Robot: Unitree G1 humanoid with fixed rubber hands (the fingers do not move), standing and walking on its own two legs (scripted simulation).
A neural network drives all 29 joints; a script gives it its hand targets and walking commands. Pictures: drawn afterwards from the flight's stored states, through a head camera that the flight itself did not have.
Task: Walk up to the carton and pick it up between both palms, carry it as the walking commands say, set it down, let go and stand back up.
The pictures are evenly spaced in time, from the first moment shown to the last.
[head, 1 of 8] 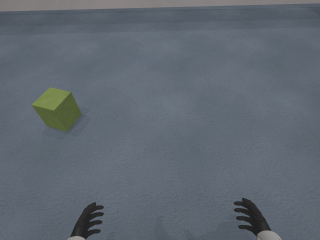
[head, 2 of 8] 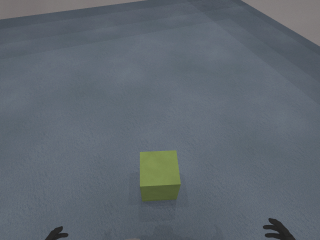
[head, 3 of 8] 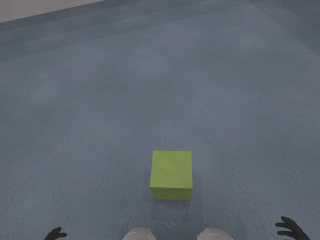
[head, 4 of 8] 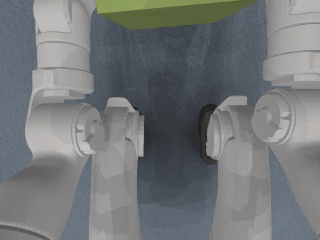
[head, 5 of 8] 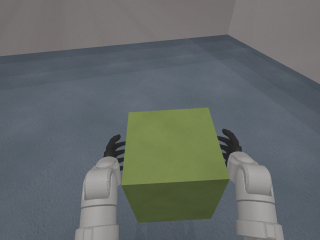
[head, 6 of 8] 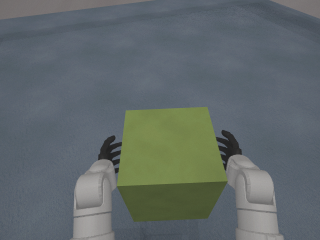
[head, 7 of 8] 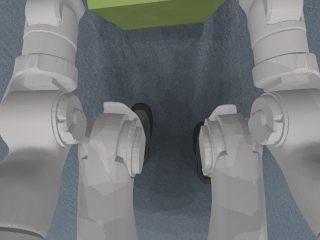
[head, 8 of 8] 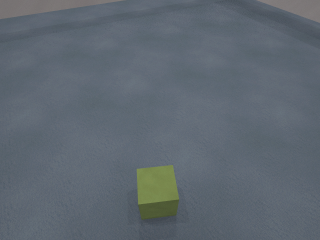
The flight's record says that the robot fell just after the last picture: no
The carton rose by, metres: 0.68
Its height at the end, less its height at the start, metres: +0.00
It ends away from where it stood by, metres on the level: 1.65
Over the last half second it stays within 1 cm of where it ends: yes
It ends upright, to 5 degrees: yes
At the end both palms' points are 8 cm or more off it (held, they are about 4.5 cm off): yes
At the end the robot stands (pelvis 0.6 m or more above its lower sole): yes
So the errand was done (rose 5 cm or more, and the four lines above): yes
